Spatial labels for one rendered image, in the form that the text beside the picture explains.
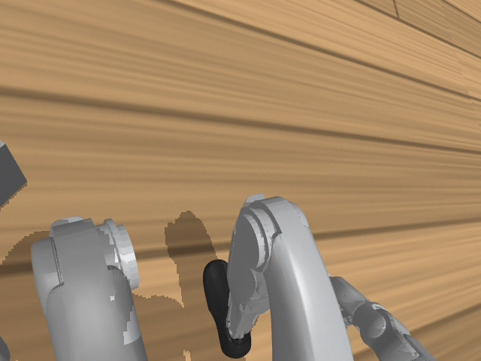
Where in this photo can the carton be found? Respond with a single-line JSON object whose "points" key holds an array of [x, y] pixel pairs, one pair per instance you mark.
{"points": [[11, 177]]}

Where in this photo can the right robot foot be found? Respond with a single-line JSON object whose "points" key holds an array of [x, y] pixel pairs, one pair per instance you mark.
{"points": [[217, 293]]}

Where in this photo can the right robot hand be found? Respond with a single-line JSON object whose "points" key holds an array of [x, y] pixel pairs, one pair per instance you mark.
{"points": [[348, 297]]}

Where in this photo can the right robot arm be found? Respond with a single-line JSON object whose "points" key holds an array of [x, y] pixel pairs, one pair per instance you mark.
{"points": [[387, 336]]}

